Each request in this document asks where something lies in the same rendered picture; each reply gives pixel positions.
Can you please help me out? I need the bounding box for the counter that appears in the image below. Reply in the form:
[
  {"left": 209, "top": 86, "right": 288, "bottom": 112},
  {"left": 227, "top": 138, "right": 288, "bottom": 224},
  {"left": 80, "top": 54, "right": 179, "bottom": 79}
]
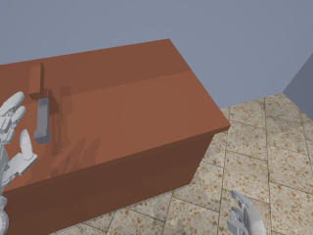
[{"left": 0, "top": 38, "right": 231, "bottom": 235}]

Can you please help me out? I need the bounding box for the tap lever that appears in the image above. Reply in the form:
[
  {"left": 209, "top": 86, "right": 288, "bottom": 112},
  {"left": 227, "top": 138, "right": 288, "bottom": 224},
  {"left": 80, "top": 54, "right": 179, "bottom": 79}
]
[{"left": 34, "top": 97, "right": 51, "bottom": 145}]

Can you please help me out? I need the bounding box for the robot right hand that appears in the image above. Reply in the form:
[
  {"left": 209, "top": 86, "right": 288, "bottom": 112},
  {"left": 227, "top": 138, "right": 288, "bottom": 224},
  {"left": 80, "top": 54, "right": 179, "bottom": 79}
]
[{"left": 227, "top": 190, "right": 267, "bottom": 235}]

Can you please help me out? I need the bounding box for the robot left hand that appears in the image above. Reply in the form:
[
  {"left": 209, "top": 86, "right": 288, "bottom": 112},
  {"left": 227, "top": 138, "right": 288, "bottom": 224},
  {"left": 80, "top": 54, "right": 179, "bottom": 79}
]
[{"left": 0, "top": 91, "right": 37, "bottom": 196}]

